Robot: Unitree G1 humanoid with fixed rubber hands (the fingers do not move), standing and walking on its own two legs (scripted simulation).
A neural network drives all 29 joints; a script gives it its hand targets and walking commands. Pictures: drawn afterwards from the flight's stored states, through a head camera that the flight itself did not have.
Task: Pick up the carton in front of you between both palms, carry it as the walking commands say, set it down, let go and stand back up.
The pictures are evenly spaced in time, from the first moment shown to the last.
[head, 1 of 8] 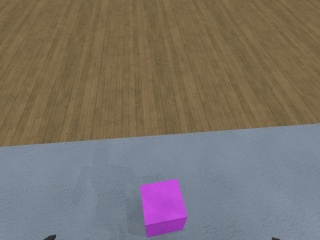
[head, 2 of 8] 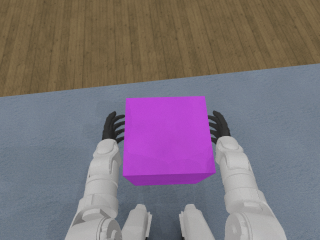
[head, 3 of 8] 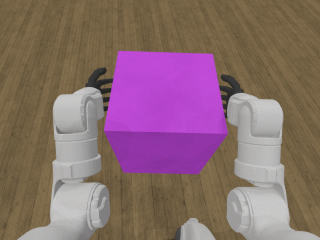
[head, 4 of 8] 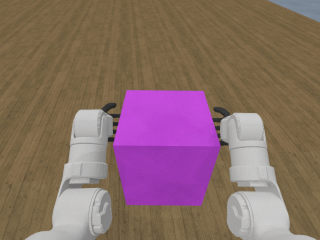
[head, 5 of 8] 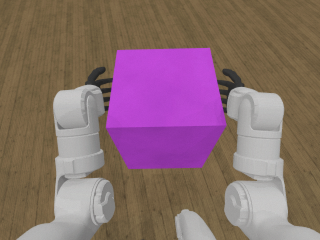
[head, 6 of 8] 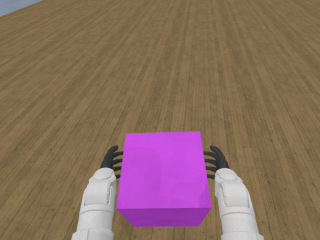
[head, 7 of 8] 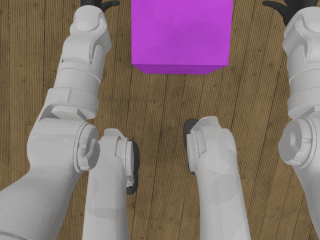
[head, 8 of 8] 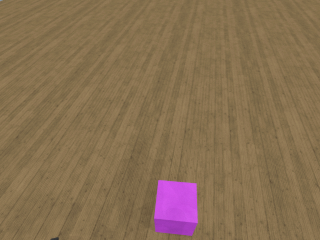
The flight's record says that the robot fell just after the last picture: no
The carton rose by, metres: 1.02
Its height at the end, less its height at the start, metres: +0.28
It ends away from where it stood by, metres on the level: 5.00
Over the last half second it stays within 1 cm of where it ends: yes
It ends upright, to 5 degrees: yes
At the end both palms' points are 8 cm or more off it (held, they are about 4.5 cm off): yes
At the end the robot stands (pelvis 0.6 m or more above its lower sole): yes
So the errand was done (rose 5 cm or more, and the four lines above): yes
